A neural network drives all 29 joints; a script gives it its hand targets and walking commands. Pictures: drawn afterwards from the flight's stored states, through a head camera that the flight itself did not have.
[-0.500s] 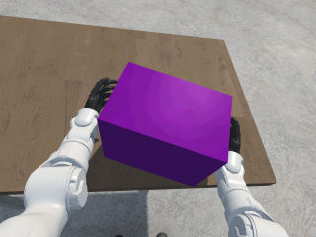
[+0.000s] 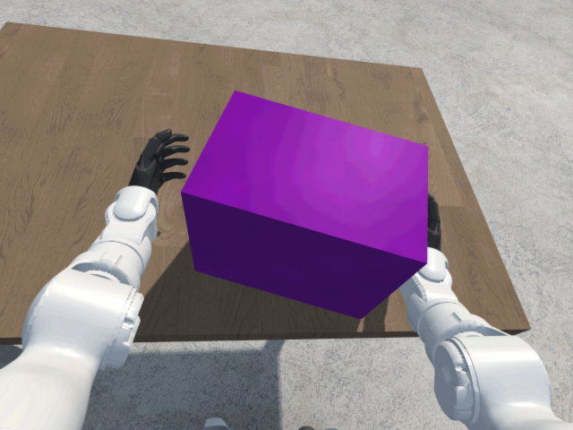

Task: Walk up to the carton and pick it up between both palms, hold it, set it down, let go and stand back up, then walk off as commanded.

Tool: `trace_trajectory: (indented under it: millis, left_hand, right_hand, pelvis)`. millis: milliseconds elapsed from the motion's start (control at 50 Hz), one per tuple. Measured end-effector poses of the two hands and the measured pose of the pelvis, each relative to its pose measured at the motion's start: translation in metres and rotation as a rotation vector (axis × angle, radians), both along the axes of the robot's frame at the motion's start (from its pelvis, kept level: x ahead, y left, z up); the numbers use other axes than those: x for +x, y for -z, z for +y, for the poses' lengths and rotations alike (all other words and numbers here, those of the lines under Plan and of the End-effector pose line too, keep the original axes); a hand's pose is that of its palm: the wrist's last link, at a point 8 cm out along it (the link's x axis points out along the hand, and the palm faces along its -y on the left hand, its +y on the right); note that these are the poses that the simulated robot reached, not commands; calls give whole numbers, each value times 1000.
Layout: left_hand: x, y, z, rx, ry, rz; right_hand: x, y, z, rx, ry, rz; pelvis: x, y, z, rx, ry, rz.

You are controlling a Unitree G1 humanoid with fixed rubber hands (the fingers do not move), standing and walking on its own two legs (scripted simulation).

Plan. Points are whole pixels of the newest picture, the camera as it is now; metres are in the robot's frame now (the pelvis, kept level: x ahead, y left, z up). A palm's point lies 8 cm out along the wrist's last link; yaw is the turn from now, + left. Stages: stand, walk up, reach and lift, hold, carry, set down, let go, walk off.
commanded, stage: set down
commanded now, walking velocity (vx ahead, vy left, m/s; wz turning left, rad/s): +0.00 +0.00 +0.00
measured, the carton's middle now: (302, 213) +0.44 -0.01 +0.01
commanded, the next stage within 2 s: none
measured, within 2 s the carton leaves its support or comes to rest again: neither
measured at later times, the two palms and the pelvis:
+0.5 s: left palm (107, 240) +0.36 +0.24 +0.04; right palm (451, 303) +0.30 -0.21 +0.03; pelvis -0.04 +0.00 +0.00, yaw +2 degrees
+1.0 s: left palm (85, 264) +0.32 +0.26 +0.04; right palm (454, 308) +0.30 -0.21 +0.03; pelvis -0.04 -0.01 +0.00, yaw +5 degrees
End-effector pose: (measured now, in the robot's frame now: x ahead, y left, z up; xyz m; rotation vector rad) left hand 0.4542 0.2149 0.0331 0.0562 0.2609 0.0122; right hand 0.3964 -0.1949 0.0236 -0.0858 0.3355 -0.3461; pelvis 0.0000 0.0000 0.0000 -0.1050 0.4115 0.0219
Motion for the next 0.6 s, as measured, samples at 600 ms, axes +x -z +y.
trace_trajectory:
  millis: [600]
  left_hand:
    - [-115,-8,32,39,-11,8]
  right_hand:
    - [-86,-17,0,38,-67,-22]
  pelvis:
    - [-58,-2,-4,26,-40,-217]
